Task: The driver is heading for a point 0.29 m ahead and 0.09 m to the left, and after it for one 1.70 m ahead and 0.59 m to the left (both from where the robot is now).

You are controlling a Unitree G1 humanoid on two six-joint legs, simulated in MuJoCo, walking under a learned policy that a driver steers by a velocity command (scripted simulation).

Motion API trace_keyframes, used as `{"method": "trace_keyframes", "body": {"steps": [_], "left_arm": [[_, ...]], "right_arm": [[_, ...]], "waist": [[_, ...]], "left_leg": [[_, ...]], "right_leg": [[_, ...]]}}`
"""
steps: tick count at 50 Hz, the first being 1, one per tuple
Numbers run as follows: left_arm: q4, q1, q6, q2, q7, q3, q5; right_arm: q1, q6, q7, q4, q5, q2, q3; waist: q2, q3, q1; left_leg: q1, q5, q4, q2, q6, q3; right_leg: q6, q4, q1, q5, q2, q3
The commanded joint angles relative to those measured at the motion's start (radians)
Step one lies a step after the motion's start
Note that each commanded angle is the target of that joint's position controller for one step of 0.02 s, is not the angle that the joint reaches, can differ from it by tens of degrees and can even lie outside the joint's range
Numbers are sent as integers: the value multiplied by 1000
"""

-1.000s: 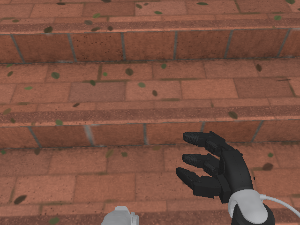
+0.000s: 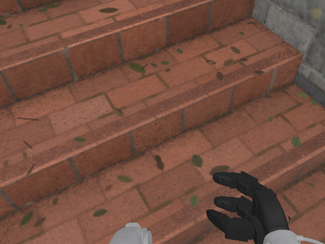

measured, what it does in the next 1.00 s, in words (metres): climbs, turning left: left foot 0.15 m higher, then right foot 0.15 m higher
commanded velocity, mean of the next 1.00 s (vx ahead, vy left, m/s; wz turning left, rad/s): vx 0.99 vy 0.00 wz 0.73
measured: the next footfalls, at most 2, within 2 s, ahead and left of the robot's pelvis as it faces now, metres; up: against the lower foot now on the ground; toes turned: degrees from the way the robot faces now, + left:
left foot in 0.06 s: +0.21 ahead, +0.07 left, +0.15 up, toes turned +5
right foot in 0.44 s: +0.63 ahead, -0.05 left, +0.30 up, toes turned +16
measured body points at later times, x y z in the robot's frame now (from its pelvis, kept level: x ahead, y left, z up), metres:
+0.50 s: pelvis +0.46 +0.04 +0.19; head +0.49 +0.06 +0.64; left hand +0.66 +0.29 +0.16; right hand +0.56 -0.21 +0.07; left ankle +0.24 +0.08 -0.41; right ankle +0.59 -0.05 -0.45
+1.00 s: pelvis +0.85 +0.28 +0.39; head +0.85 +0.27 +0.84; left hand +0.85 +0.56 +0.33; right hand +1.07 +0.13 +0.26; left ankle +0.81 +0.28 -0.30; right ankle +0.90 +0.13 -0.02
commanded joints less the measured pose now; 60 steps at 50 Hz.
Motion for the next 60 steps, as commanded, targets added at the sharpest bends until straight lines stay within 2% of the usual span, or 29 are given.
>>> {"method": "trace_keyframes", "body": {"steps": [1, 2, 3, 4, 5, 7, 12, 15, 18, 21, 22, 23, 24, 27, 29, 36, 37, 39, 41, 42, 43, 44, 45, 48, 54, 56, 58, 59, 60], "left_arm": [[-155, -174, -47, 306, 25, 84, -11], [-189, -261, -42, 294, 18, 93, -14], [-252, -334, -56, 210, 3, 82, 10], [-344, -249, -70, 24, -28, 37, 52], [-395, -168, -78, -26, -49, 6, 74], [-440, -298, -68, -30, -64, -17, 86], [-579, -548, 9, -101, -10, -84, 84], [-688, -746, 4, -108, 10, -100, 91], [-702, -747, -1, -143, -15, -130, 50], [-538, -167, 30, 66, 10, 4, 5], [-470, -52, 21, 184, 12, 53, 22], [-425, -107, 7, 274, 13, 79, 49], [-445, -250, 12, 201, 12, 74, 61], [-225, -223, -28, -55, -6, 12, 40], [-72, -124, -45, -108, -20, 0, 54], [36, -183, -56, 35, -18, -8, 35], [11, -182, -43, 68, 2, -8, 1], [-84, -153, -64, 339, 28, 49, -34], [-192, -305, -48, 383, -15, 101, -45], [-226, -313, -52, 267, -36, 98, -17], [-342, -217, -59, 64, -68, 42, 40], [-362, -179, -77, 56, -73, 36, 83], [-395, -218, -72, 27, -60, 23, 56], [-465, -345, -15, -139, -27, -61, 73], [-574, -638, 45, -170, 28, -99, 2], [-511, -493, 60, -75, 5, -83, 3], [-386, -247, 76, 19, -5, -35, -9], [-369, -138, 92, 51, 2, -15, -19], [-341, -73, 78, 115, -6, 6, -17]], "right_arm": [[351, 22, -15, 79, 47, -251, -118], [456, 17, -15, 119, 47, -314, -148], [544, -4, 8, 193, 33, -372, -180], [382, 1, 7, 228, 14, -332, -173], [349, 0, 0, 205, 19, -282, -169], [396, -19, -11, 270, -3, -193, -154], [447, -85, 1, 388, 11, -229, -142], [571, -112, -10, 427, -10, -295, -150], [581, -71, -37, 389, 31, -268, -156], [404, -129, -1, 285, 45, -534, -254], [314, -165, 30, 260, 26, -431, -242], [297, -170, 54, 160, 43, -240, -205], [339, -159, 39, 138, 16, -245, -201], [203, -85, 29, 85, -46, -122, -147], [189, -34, 37, 37, -16, 3, -90], [-99, 43, -20, -117, 11, -79, -61], [-5, 51, 2, -55, 7, -128, -68], [239, 55, 9, 7, 7, -240, -116], [588, 35, 5, 94, 21, -354, -174], [408, 15, 19, 72, 56, -387, -213], [197, 16, 26, 70, 23, -456, -221], [292, 33, 5, 83, 11, -419, -210], [309, 17, -5, 132, -5, -396, -205], [423, -55, 4, 312, -31, -257, -162], [477, -106, 24, 496, 3, -191, -103], [417, -102, -15, 450, 37, -201, -92], [382, -147, -41, 386, 109, -456, -153], [350, -170, -40, 352, 96, -557, -191], [310, -169, -31, 310, 84, -515, -196]], "waist": [[-166, -294, -263], [-106, -273, -347], [96, -227, -370], [336, -188, -108], [171, -235, -54], [-80, 29, -30], [-84, 203, 20], [47, 182, -61], [-48, -10, -72], [198, -483, 278], [61, -506, 307], [-341, -519, 192], [-286, -466, 110], [80, -76, 8], [4, 31, -68], [34, 224, -202], [71, 77, -220], [-61, -187, -296], [-150, -390, -385], [59, -283, -309], [322, -242, -76], [107, -402, -75], [55, -330, -67], [-17, 4, -15], [-50, 230, 49], [-66, 52, 100], [43, -331, 210], [185, -370, 260], [210, -366, 270]], "left_leg": [[866, -65, -235, -114, 12, 61], [953, -68, -516, -160, 58, 27], [1104, -15, -772, -109, 153, -246], [1172, 260, -1019, 96, 281, -908], [1187, 15, -1098, 134, 309, -1085], [978, -270, -1207, 133, 247, -1034], [676, 15, -1230, 1, 127, -572], [800, 273, -1351, 53, 162, -649], [619, 844, -1484, -8, 117, -489], [895, 1803, -782, 54, 62, -541], [830, 1261, -435, -35, 15, -506], [531, 213, 15, -188, -55, -409], [398, 223, 333, -129, -48, -372], [157, 227, 550, 2, 17, -309], [3, 90, 740, 14, 48, -353], [140, -60, 207, -9, 55, -84], [525, 71, 34, -70, 56, 21], [864, 51, -71, -149, 22, 104], [1089, -49, -380, -166, 47, -60], [1139, 34, -795, -174, 84, -293], [1222, 456, -962, 54, 194, -804], [1312, 262, -1058, 127, 211, -980], [1220, -62, -1171, 194, 207, -1101], [941, 5, -1134, 162, 105, -703], [761, 243, -1438, 123, -79, -159], [547, 925, -1506, 41, -52, 8], [748, 1827, -1285, 117, -6, -16], [993, 2089, -1088, 182, -36, -30], [1099, 2233, -862, 212, -56, -54]], "right_leg": [[12, 343, -173, 1946, -274, -13], [30, 726, -180, 1868, -203, -71], [56, 1292, -449, 806, -31, -43], [135, 1696, -869, 89, 126, 41], [92, 1787, -949, 86, 63, 127], [68, 1819, -1121, 45, 17, 124], [46, 1773, -1308, -245, -112, 29], [59, 1777, -1448, -354, -140, -42], [38, 1046, -640, -157, -73, -203], [15, 799, -76, -250, -17, -19], [-15, 647, 35, -350, -132, 162], [-118, 313, 91, -255, -440, 738], [-173, 207, 15, -270, -480, 917], [-80, 231, -253, -399, -413, 495], [1, 175, -313, -191, -395, 271], [87, -213, -564, 384, -237, -373], [62, -190, -639, 676, -174, -434], [6, 129, -405, 1717, -276, -354], [5, 714, -233, 1721, -318, -228], [40, 1144, -430, 716, -132, -173], [112, 1669, -872, 41, 26, -69], [91, 1848, -960, 80, -15, 88], [90, 1984, -1071, 48, -18, 83], [-4, 2137, -1300, -49, -47, 107], [-56, 1750, -1420, -298, -24, 17], [-26, 1367, -737, -137, 5, -222], [-16, 1289, -275, 69, 109, -260], [-18, 1138, -362, -55, 78, -252], [-32, 978, -341, -120, 105, -253]]}}
Velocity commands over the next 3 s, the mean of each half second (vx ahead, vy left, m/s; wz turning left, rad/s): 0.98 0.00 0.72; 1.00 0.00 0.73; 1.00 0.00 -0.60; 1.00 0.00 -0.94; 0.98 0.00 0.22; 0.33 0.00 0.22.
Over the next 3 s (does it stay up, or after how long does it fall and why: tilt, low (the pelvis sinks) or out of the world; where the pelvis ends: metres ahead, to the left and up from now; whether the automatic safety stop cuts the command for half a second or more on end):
stays up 2.55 0.80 0.73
